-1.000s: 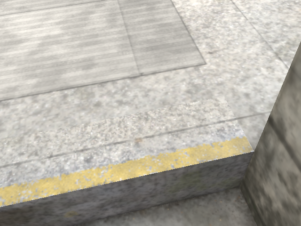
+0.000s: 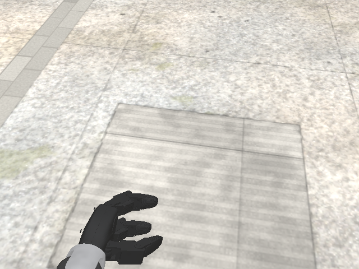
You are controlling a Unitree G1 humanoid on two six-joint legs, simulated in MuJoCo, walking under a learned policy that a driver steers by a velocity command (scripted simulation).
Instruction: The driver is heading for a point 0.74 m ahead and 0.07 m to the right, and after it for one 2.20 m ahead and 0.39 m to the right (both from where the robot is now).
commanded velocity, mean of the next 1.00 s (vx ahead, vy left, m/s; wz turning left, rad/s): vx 0.50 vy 0.00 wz -0.09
